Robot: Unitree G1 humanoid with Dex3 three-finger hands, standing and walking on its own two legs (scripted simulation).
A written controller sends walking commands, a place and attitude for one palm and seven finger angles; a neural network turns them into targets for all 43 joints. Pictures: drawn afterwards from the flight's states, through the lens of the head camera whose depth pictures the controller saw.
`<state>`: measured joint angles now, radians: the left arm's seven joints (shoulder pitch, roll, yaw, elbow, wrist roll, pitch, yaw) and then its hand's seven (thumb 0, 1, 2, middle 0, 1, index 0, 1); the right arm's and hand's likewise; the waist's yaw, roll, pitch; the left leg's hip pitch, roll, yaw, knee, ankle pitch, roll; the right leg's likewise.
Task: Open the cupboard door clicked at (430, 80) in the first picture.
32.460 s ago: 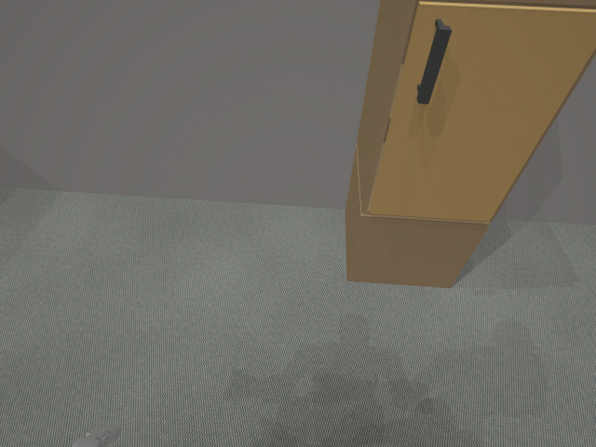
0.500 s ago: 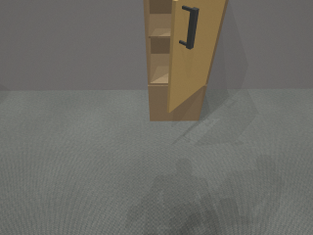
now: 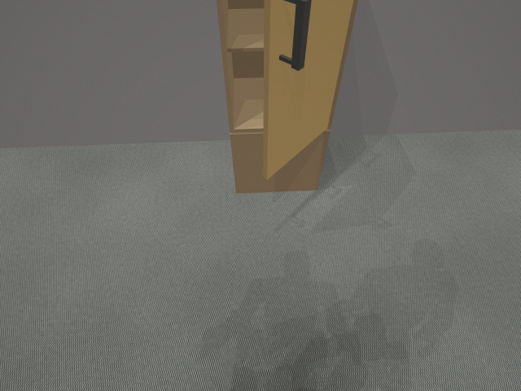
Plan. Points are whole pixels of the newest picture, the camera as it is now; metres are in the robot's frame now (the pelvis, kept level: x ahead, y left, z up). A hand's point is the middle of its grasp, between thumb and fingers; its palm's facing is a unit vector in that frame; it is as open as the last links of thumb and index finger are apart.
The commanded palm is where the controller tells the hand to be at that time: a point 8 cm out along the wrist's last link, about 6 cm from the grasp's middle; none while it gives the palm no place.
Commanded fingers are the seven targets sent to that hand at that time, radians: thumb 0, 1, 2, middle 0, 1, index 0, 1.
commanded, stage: walk to a spot facing it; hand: left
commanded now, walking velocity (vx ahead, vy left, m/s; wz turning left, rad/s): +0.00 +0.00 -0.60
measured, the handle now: (292, 33) +0.82 -0.02 +0.14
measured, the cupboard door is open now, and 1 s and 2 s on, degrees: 45 45 45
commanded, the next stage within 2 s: none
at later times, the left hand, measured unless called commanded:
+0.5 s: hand out of the picture +0.10 +0.14 -0.16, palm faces -0.22 -0.94 -0.27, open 7.4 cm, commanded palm none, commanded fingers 0.00 0.90 0.90 -0.20 -0.30 -0.20 -0.30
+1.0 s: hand (217, 321) +0.27 +0.11 -0.17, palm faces -0.54 -0.80 -0.25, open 7.4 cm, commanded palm none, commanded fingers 0.00 0.90 0.90 -0.20 -0.30 -0.20 -0.30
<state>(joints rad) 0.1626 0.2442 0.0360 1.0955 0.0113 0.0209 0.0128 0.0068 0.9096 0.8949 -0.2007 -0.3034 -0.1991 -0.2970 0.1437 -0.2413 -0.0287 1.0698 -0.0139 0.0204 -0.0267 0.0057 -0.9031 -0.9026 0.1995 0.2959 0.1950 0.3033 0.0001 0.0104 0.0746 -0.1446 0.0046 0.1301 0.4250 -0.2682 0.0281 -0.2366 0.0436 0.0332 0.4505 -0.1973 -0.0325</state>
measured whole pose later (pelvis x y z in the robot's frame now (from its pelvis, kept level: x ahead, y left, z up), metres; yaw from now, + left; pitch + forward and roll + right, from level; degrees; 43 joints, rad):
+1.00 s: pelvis +0.05 -0.02 -0.01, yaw -35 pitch +1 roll -2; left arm 0.12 0.29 0.09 0.88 0.01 0.06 -0.04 0.01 0.91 0.90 -0.20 -0.30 -0.20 -0.30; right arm 0.23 -0.22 -0.03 0.88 -0.03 0.02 -0.03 0.01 -0.90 -0.90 0.20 0.30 0.20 0.30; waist 0.01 0.00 0.13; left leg -0.18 0.12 0.13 0.52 -0.36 -0.04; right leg -0.44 -0.02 -0.04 0.84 -0.43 0.04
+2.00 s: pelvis +0.23 -0.32 -0.01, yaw -65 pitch +1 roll +1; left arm 0.11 0.18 0.04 0.97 0.01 -0.04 -0.01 0.00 0.91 0.89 -0.20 -0.30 -0.20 -0.30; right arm 0.34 -0.16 -0.03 1.05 -0.02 0.00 0.00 0.01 -0.90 -0.90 0.20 0.30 0.20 0.30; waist -0.07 -0.01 0.11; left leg -0.44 0.15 0.07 1.17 -0.35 -0.05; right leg -0.29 0.05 -0.11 0.51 -0.24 -0.11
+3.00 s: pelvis +0.37 -0.79 +0.00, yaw -72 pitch +1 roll +1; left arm 0.16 0.17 0.06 1.02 0.00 -0.08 0.02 -0.01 0.95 0.89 -0.20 -0.30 -0.20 -0.30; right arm 0.33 -0.16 -0.04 1.09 -0.01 -0.01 0.00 0.01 -0.91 -0.90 0.20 0.30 0.19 0.30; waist -0.06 0.00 0.06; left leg -0.48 0.11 0.08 1.06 -0.35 -0.04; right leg -0.22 -0.02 -0.15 0.43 -0.23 -0.07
